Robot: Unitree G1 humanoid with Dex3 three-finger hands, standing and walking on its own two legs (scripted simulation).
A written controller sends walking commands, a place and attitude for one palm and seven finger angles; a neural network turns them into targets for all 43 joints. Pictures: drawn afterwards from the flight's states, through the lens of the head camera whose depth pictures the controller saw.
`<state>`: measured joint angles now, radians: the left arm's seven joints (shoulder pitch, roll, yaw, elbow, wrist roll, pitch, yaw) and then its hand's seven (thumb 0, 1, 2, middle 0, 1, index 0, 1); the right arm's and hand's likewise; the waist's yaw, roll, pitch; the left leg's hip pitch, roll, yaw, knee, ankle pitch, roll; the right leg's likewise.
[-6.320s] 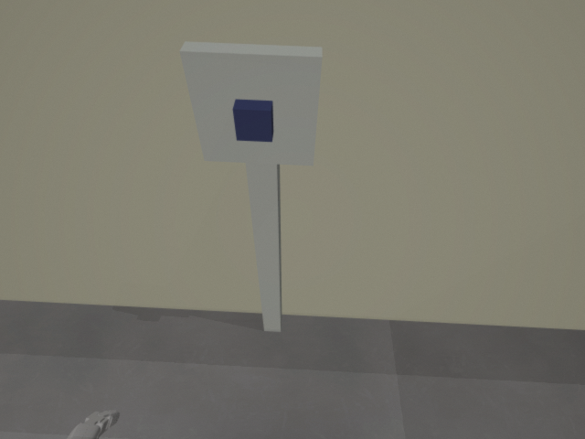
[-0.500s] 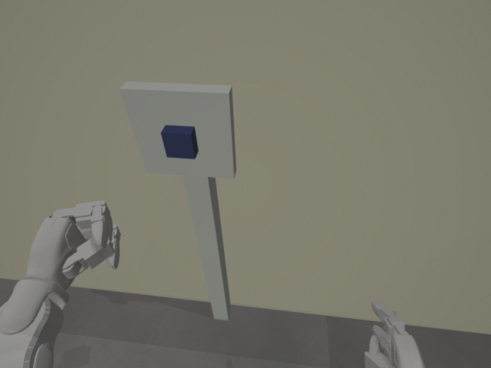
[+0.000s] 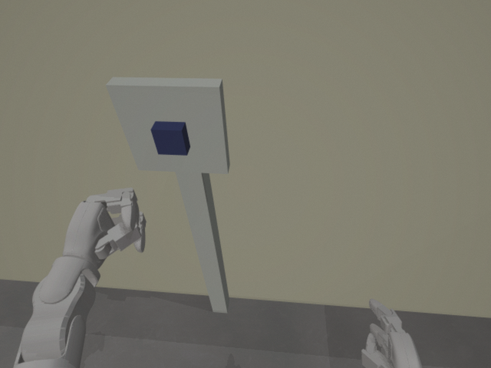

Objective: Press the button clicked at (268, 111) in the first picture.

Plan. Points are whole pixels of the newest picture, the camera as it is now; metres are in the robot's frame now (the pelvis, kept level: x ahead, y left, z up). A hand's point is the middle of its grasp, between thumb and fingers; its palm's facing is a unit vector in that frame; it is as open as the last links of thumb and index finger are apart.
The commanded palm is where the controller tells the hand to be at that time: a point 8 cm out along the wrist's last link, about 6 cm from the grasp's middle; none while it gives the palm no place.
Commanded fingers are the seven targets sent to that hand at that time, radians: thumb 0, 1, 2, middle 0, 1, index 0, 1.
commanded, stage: aim a knuckle at the button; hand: left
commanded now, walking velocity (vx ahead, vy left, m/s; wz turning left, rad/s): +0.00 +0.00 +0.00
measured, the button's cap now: (172, 137) +0.47 +0.18 +0.15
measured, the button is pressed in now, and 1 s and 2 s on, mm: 0 0 0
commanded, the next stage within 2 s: none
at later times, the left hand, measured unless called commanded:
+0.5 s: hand (170, 199) +0.34 +0.15 +0.13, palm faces +0.01 -1.00 -0.05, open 3.1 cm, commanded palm +0.31 +0.20 +0.13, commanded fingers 0.00 0.90 0.90 -1.30 -1.50 -1.30 -1.50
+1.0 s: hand (183, 185) +0.38 +0.14 +0.12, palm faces +0.02 -1.00 -0.03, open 3.1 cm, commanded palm +0.35 +0.20 +0.12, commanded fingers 0.00 0.90 0.90 -1.30 -1.50 -1.30 -1.50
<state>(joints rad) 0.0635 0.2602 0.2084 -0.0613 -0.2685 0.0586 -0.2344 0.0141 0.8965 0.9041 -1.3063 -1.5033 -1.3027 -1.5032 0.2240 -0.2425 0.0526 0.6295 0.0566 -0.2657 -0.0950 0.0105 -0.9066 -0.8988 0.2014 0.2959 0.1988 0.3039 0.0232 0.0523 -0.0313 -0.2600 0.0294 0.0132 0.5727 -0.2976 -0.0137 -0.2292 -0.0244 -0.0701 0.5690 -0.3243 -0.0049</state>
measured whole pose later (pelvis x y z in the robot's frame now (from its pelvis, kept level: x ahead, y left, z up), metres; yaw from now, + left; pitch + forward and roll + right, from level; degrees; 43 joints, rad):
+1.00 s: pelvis +0.00 -0.01 +0.00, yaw -2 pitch +2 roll +0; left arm -0.34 0.22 0.17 0.42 -0.18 -0.09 -0.08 0.01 0.90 0.90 -1.30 -1.50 -1.30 -1.50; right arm 0.26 -0.24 0.02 0.65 0.04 -0.10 -0.05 0.01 -0.91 -0.90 0.20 0.30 0.20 0.30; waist -0.03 0.04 -0.04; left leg -0.31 0.04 0.04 0.57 -0.29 -0.02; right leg -0.30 -0.01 -0.04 0.58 -0.32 -0.02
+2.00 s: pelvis +0.00 +0.01 +0.00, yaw -2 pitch +2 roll +0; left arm -0.30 0.20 0.16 0.34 -0.18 -0.09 -0.07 0.02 0.90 0.90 -1.31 -1.50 -1.30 -1.50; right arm 0.24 -0.23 0.03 0.63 0.04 -0.09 -0.05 0.01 -0.91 -0.90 0.20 0.30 0.20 0.30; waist -0.01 0.03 -0.04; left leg -0.31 0.03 0.05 0.58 -0.30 0.00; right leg -0.29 -0.02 -0.03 0.57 -0.31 0.00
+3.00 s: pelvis +0.01 +0.00 +0.00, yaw -2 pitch +2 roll +0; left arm -0.29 0.19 0.14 0.35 -0.18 -0.06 -0.08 0.01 0.90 0.90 -1.30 -1.50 -1.30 -1.50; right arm 0.25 -0.23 0.02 0.61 0.05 -0.07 -0.05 0.01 -0.91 -0.90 0.20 0.30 0.20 0.30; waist -0.01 0.04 -0.06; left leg -0.31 0.04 0.04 0.58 -0.31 -0.01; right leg -0.29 -0.02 -0.04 0.58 -0.32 0.00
